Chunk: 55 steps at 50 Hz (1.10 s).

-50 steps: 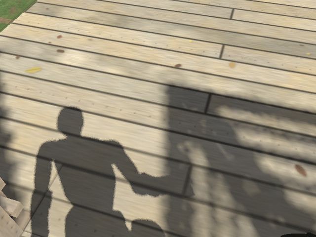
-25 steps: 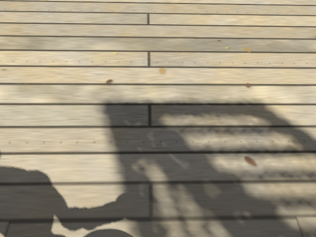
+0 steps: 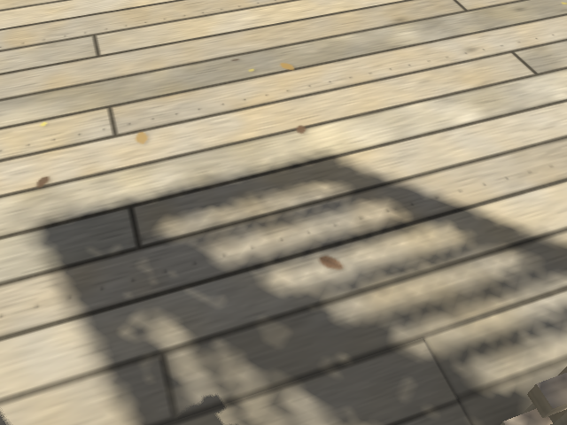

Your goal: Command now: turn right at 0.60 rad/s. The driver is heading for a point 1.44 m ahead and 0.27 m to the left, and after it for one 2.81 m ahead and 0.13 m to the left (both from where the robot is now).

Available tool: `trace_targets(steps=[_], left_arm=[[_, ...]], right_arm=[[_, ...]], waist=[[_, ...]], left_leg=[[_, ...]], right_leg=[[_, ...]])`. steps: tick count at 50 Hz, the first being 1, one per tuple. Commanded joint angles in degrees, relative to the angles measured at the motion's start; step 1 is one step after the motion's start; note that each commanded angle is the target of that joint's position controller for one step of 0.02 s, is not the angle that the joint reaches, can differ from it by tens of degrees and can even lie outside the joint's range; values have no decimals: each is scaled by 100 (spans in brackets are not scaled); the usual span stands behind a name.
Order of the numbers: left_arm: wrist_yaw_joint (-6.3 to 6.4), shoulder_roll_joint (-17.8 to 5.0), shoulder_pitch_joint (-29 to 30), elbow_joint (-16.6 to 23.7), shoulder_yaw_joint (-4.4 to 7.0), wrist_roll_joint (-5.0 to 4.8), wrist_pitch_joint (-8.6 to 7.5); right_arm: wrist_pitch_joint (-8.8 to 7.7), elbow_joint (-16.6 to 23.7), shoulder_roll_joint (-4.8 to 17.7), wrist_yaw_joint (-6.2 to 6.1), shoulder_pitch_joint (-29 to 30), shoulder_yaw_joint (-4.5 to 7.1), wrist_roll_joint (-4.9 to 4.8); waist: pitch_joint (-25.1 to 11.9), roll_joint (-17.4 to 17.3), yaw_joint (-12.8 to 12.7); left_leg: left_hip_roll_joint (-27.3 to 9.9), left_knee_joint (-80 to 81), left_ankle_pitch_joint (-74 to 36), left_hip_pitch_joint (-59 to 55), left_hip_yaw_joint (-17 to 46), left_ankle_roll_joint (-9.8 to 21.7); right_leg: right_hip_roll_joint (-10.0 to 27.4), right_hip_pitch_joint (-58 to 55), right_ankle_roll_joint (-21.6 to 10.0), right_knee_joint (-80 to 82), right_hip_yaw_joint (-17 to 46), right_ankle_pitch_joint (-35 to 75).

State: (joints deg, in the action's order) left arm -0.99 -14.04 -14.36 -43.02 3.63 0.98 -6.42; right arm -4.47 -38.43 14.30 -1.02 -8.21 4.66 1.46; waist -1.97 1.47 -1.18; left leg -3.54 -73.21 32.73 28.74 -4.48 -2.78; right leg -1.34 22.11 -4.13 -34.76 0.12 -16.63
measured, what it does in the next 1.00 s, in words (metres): steps on the spot: left foot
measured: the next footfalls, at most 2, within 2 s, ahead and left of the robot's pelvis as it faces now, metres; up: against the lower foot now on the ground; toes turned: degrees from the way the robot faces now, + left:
left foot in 0.48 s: +0.02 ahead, +0.19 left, +0.00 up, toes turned -4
left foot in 1.82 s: +0.28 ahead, +0.20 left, +0.17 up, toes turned -2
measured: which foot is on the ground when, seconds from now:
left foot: up 0.00-0.46, down 0.48-1.00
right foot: down 0.00-1.00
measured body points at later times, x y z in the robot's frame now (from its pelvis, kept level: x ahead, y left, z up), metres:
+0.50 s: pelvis +0.01 +0.05 +0.00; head +0.03 +0.06 +0.45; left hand +0.23 +0.23 -0.10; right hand +0.09 -0.21 -0.11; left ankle -0.02 +0.19 -0.72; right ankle +0.02 -0.09 -0.73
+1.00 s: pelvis -0.01 +0.08 +0.00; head -0.01 +0.09 +0.45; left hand +0.09 +0.30 -0.13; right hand +0.14 -0.15 -0.09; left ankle -0.02 +0.20 -0.73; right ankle +0.01 -0.09 -0.73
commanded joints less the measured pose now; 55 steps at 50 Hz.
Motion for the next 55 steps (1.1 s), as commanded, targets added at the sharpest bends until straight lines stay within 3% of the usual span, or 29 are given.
trace_targets(steps=[1, 2, 4, 6, 7, 11, 13, 15, 16, 17, 18, 20, 21, 22, 23, 24, 25, 26, 27, 28, 29, 32, 33, 35, 38, 40, 43, 47, 55], left_arm=[[-7, -822, 127, 368, 187, -193, -20], [-51, -507, 588, 534, 51, -72, 60], [26, -370, 1050, 781, -115, -8, 98], [99, -449, 752, 856, -175, 17, 59], [111, -477, 386, 764, -200, 31, 20], [58, -529, -417, 551, -268, 211, 15], [10, -404, -301, 601, -320, 178, -4], [-7, -397, 156, 764, -398, 156, -28], [-20, -427, 315, 848, -401, 166, -50], [-29, -407, 465, 974, -438, 158, -53], [-48, -429, 621, 1019, -442, 75, -92], [-84, -531, 1308, 1191, -397, -21, -109], [-83, -768, 1435, 1182, -320, -69, -72], [-101, -740, 1675, 1132, -279, -99, 23], [-171, -655, 1512, 997, -293, -184, 167], [-225, -659, 998, 672, -251, -293, 313], [-274, -460, 117, 372, -267, -245, 362], [-284, -218, -1115, 68, -274, -203, 394], [-215, -271, -611, 175, -274, -219, 410], [-143, -267, 471, 470, -293, -206, 387], [-95, -255, 1035, 617, -271, -178, 355], [-78, -282, 1362, 685, -169, -348, 216], [-88, 256, 600, 622, -239, -50, 422], [-33, 112, 258, 506, -186, -41, 522], [-59, -141, 221, 497, -98, -57, 499], [-53, -159, 202, 505, -74, -29, 489], [15, -54, -17, 518, -55, 28, 506], [59, 19, -266, 540, -18, 44, 523], [131, 121, -703, 437, 58, 56, 516]], right_arm=[[-98, 594, 705, -12, 448, 115, 45], [-22, 580, 569, 42, 256, 9, 125], [113, 441, 415, 57, -79, -63, 68], [257, 213, 536, 132, -356, -73, -98], [280, 238, 626, 113, -307, -96, -148], [223, 515, 508, 7, -19, -242, -162], [246, 420, 448, -7, -81, -288, -90], [348, 297, 448, 54, -192, -306, 103], [339, 272, 426, 75, -233, -311, 126], [326, 211, 481, 132, -279, -297, 129], [309, 244, 353, 157, -201, -317, 131], [356, 183, 160, 281, -526, -380, 105], [353, 149, 145, 334, -780, -351, 88], [313, -35, 62, 462, -1145, -361, -7], [214, -223, 100, 606, -1443, -308, -77], [113, -253, 180, 657, -1204, -257, -82], [16, -128, 483, 605, -901, -248, 46], [-46, 61, 896, 683, -235, -192, 3], [-35, 353, 878, 707, 266, -141, -16], [30, 217, 739, 679, 56, -137, -113], [45, 125, 535, 686, -32, -165, -218], [149, -22, 475, 645, -45, -185, -379], [205, 116, 158, 108, -67, -337, -74], [211, 165, 218, -75, -91, -324, -73], [347, 308, 77, -43, -146, -335, -143], [438, 326, 40, -35, -269, -307, -101], [459, 297, -21, -52, -333, -275, -25], [456, 272, -171, -34, -227, -268, -37], [476, -47, -152, -71, -478, -176, -1]], waist=[[-269, 484, 5], [-178, 108, 300], [-510, 222, 547], [-737, 560, 366], [-813, 499, 185], [-770, 492, -244], [-704, 404, -214], [-665, 478, -2], [-644, 470, 61], [-770, 304, 84], [-709, 466, 193], [-583, 339, 523], [-448, 519, 687], [-474, 399, 719], [-503, 94, 679], [-390, -70, 480], [-835, -157, -6], [-1191, -1043, -822], [-927, -952, -593], [-643, -821, -100], [-403, -892, 130], [111, -738, 269], [-202, -489, -221], [-485, -582, -198], [-341, -765, -7], [-59, -522, 80], [2, -308, 68], [36, -340, 37], [186, -206, -13]], left_leg=[[293, -3477, -218, 2229, 911, 138], [285, -3219, -707, 2005, 1021, 214], [435, -3425, -1315, 1762, 933, 118], [620, -4141, -1399, 1981, 700, -125], [642, -4387, -1253, 2409, 698, -244], [412, -4462, -645, 3344, 827, -287], [326, -4102, -865, 3016, 731, -235], [302, -3608, -1459, 2374, 570, -239], [247, -3169, -1545, 2140, 535, -220], [118, -2647, -1621, 1878, 582, -325], [24, -1922, -1557, 1722, 602, -319], [-244, 474, -1506, 450, 544, -372], [-219, 1354, -1332, -302, 574, -330], [-322, 2778, -1919, -700, 744, -323], [-203, 4163, -2968, -1211, 558, -294], [188, 5259, -3353, -1253, 184, -315], [20, 4970, -4315, -1487, 414, 116], [-795, 4437, -6385, -2028, 1313, 959], [-788, 4373, -5386, -1982, 1225, 1129], [-674, 4642, -3537, -1669, 1353, 1047], [-623, 4929, -2307, -1675, 1612, 965], [-867, 5209, -1494, -1842, 2071, 624], [-1115, 5196, -4587, -1200, 1606, 666], [-776, 4697, -5604, -1635, 1027, 552], [-491, 4788, -4328, -1853, 761, 527], [-408, 4862, -3644, -1803, 680, 508], [-363, 4791, -3352, -1802, 597, 455], [-288, 4843, -2669, -1658, 568, 448], [-152, 5032, -1287, -1297, 636, 519]], right_leg=[[1823, -833, -1690, 1395, 2404, 2601], [1620, -234, -1533, 1521, 2235, 2133], [1360, -63, -1442, 1476, 2005, 2235], [1291, -452, -1501, 1270, 1751, 3312], [1388, -905, -1530, 1126, 1768, 3806], [1758, -1974, -1551, 1011, 1859, 4233], [1616, -1615, -1488, 1072, 1745, 3666], [1332, -816, -1393, 1225, 1614, 2509], [1247, -648, -1321, 1241, 1614, 2126], [1241, -687, -1205, 1201, 1658, 2079], [1258, -756, -1180, 1206, 1754, 2093], [1200, -223, -981, 1254, 1640, 2532], [1294, 44, -1020, 1351, 1746, 3343], [1411, -249, -920, 1096, 1833, 3737], [1376, -523, -875, 814, 1808, 3719], [1078, -905, -822, 567, 1711, 3084], [712, -1178, -538, 257, 1354, 2785], [96, -945, 171, 134, 674, 1407], [-65, -324, 388, 335, 325, 521], [-96, -90, 444, 393, 122, 345], [-73, 286, 532, 280, 32, 84], [192, 768, 812, 282, 359, 189], [428, -553, 624, 372, 168, 619], [370, -776, 562, 294, 219, 932], [520, -571, 607, 561, 315, 1177], [561, -403, 638, 687, 339, 1240], [564, -323, 568, 716, 324, 1330], [571, -274, 527, 789, 344, 1144], [483, -246, 472, 888, 343, 484]])
Velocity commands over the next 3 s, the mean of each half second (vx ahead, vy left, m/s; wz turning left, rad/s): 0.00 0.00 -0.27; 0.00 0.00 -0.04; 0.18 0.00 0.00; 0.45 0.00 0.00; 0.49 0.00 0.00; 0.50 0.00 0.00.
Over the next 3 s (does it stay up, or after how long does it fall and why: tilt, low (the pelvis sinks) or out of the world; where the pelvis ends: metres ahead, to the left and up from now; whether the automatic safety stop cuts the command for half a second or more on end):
stays up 0.87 0.10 0.16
